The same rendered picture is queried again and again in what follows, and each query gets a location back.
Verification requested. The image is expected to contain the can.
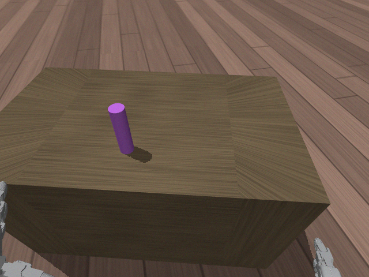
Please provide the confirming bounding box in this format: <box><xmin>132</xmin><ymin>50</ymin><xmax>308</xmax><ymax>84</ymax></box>
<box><xmin>108</xmin><ymin>103</ymin><xmax>134</xmax><ymax>154</ymax></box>

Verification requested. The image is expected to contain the right robot hand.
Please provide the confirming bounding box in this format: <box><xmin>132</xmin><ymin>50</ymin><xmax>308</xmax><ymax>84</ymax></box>
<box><xmin>313</xmin><ymin>238</ymin><xmax>342</xmax><ymax>277</ymax></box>

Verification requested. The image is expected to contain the left robot hand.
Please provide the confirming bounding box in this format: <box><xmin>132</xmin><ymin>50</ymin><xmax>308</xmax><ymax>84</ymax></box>
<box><xmin>0</xmin><ymin>181</ymin><xmax>54</xmax><ymax>277</ymax></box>

